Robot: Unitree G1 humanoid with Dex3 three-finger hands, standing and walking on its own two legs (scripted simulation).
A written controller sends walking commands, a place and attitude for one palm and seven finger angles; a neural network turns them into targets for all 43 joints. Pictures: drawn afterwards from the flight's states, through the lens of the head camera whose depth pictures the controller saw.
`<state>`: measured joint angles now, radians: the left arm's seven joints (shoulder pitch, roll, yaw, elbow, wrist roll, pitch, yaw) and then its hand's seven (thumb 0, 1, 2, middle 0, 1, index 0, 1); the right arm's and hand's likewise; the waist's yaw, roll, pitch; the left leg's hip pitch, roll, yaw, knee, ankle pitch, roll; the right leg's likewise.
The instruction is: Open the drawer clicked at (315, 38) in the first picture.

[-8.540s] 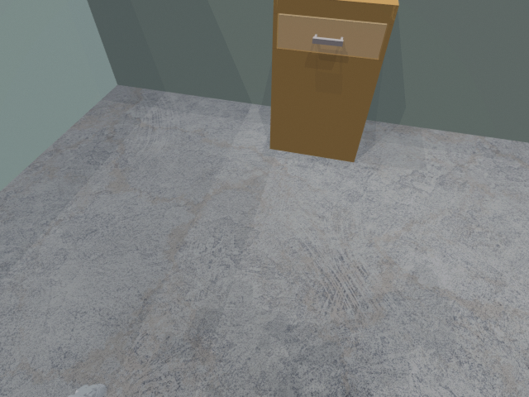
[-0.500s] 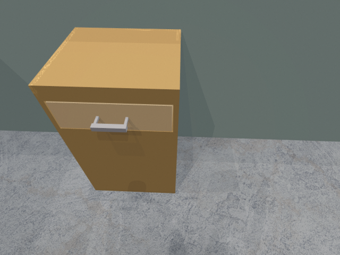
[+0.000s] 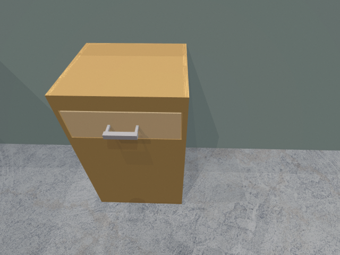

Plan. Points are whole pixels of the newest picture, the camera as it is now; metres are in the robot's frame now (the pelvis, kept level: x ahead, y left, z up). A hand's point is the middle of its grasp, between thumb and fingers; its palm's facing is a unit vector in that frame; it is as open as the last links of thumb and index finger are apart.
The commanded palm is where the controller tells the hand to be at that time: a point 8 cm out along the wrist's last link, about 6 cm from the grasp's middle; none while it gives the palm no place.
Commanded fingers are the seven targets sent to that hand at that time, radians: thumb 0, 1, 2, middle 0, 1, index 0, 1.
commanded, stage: look again from close up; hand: left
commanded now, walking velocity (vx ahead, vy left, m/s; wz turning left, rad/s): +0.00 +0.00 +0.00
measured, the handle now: (121, 131) +0.57 +0.23 -0.09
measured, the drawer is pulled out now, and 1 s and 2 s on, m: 0.00 0.00 0.00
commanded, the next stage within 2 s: shuffle to correct the standing spot in 0.10 s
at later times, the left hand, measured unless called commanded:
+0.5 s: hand out of the picture +0.00 +0.15 -0.18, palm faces +0.04 -0.99 -0.14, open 7.4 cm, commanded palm none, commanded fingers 0.00 0.90 0.90 -0.20 -0.30 -0.20 -0.30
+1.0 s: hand out of the picture +0.05 +0.18 -0.17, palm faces +0.01 -0.98 -0.22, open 7.3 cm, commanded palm none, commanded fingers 0.00 0.90 0.90 -0.20 -0.30 -0.20 -0.30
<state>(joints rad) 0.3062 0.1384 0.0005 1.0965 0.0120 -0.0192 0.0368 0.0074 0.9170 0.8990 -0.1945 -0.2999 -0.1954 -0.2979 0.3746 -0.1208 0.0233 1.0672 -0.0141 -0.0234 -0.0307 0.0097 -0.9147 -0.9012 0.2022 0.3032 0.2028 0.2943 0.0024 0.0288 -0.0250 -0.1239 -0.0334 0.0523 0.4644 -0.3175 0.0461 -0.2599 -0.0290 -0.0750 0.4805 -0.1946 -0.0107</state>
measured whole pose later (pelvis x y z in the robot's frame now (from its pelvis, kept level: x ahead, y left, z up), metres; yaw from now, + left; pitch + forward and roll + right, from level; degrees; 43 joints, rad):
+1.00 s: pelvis +0.02 +0.00 -0.01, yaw -1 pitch -1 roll +0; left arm 0.26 0.16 -0.01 1.05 0.01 0.00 0.04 0.00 0.92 0.90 -0.20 -0.30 -0.20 -0.30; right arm 0.29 -0.18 -0.01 1.01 -0.01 -0.01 -0.03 0.01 -0.92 -0.90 0.20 0.30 0.20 0.29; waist 0.00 0.02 0.02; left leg -0.13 -0.02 0.07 0.52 -0.37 0.05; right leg -0.28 -0.02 -0.06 0.55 -0.25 -0.01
